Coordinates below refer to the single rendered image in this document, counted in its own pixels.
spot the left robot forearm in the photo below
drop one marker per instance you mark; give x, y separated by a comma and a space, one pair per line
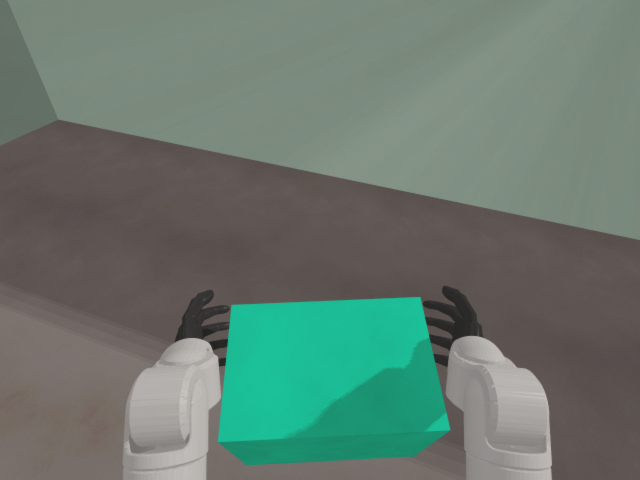
166, 417

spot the right robot forearm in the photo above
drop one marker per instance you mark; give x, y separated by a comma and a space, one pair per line
506, 413

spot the robot left hand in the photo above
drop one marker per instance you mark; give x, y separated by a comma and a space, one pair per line
195, 316

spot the carton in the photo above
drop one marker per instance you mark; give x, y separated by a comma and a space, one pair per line
330, 380

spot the robot right hand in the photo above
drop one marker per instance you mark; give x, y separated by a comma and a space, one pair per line
464, 316

